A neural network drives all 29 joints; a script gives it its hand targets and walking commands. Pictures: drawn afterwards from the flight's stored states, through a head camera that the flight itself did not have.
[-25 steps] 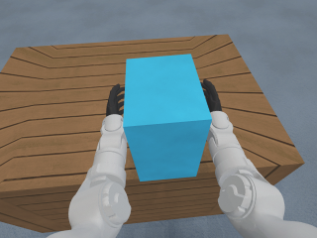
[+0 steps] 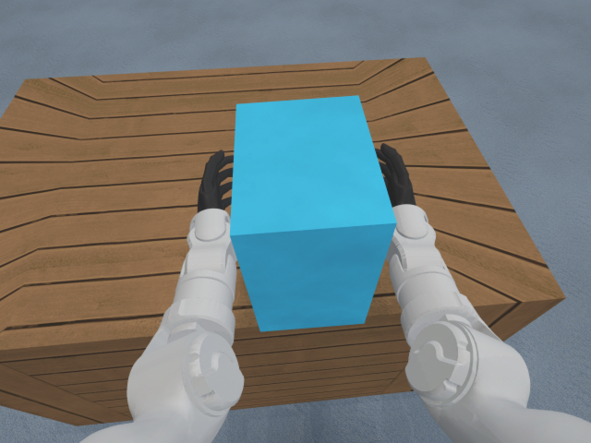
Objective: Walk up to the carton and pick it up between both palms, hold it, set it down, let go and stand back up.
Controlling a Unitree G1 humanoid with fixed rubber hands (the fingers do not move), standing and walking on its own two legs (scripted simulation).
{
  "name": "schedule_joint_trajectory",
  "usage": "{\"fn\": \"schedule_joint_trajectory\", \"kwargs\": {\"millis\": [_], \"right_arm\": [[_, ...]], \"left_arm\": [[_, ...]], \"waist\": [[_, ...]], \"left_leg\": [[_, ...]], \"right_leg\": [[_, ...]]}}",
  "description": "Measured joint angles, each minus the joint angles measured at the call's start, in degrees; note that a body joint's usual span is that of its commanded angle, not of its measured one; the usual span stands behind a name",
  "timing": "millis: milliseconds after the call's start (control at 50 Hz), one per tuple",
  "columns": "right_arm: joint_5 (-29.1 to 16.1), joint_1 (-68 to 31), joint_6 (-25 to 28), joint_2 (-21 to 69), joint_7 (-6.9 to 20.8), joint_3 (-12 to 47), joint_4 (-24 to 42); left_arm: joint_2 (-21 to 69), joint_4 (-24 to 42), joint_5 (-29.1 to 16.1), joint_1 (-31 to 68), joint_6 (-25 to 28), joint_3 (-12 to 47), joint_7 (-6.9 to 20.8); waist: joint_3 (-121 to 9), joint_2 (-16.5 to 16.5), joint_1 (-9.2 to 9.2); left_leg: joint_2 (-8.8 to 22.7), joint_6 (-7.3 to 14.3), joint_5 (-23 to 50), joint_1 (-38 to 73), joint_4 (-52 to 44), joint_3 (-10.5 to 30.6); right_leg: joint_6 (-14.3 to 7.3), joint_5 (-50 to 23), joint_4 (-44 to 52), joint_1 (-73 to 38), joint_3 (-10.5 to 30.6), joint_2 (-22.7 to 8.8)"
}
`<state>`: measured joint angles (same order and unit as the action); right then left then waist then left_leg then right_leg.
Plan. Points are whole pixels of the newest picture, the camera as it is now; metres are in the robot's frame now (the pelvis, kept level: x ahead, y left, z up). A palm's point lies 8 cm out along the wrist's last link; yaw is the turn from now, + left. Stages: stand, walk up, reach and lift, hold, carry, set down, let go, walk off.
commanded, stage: set down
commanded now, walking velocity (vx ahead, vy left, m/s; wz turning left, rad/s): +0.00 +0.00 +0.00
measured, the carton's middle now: (305, 222) +0.42 +0.04 +0.05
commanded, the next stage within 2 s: none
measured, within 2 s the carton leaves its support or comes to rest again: neither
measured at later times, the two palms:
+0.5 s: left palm (215, 209) +0.42 +0.17 +0.07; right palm (400, 206) +0.44 -0.09 +0.08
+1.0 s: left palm (215, 211) +0.42 +0.17 +0.07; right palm (400, 207) +0.43 -0.09 +0.08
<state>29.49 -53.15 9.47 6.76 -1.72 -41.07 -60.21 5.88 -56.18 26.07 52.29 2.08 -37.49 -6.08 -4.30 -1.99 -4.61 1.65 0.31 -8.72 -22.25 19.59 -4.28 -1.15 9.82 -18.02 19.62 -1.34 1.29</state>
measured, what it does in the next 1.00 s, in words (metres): stands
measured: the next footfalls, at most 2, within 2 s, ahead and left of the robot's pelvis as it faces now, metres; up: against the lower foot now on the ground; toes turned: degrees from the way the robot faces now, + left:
none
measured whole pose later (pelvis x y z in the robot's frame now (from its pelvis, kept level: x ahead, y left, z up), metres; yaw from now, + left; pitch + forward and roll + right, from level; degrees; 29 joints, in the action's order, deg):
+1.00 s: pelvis +0.00 +0.00 +0.00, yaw +0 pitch +10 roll +0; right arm 33.3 -50.1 8.6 10.2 3.3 -44.3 -52.0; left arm 9.9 -47.0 32.5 50.3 -0.7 -41.0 -2.6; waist -1.5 -3.2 -3.4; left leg 1.4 0.8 -8.6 -19.9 18.5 -5.3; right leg -0.8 10.1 -17.4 17.3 -2.4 0.5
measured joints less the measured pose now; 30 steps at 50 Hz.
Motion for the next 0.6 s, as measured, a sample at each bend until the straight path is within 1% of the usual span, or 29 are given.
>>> {"fn": "schedule_joint_trajectory", "kwargs": {"millis": [180,360,600], "right_arm": [[1.3,0.9,0.0,0.6,1.5,-1.2,1.8],[1.9,1.7,0.3,1.1,2.2,-1.3,3.6],[2.7,2.1,0.1,1.8,3.1,-2.2,5.4]], "left_arm": [[1.2,2.3,1.9,-0.3,-0.9,-1.0,0.7],[2.0,3.5,3.1,-0.6,-0.4,-1.9,1.3],[2.8,5.6,4.4,-0.8,-1.0,-2.5,2.2]], "waist": [[0.7,0.1,0.32],[1.7,0.2,0.35],[2.4,-0.4,0.55]], "left_leg": [[-0.1,0.2,-0.2,0.6,0.1,-0.2],[-0.2,0.3,0.1,1.3,-0.4,-0.5],[-0.3,0.4,0.4,1.9,-1.1,-0.7]], "right_leg": [[0.2,0.1,0.2,-0.7,-0.2,-0.2],[0.3,0.1,0.2,-1.2,-0.3,-0.4],[0.3,-0.1,0.6,-1.8,-0.6,-0.6]]}}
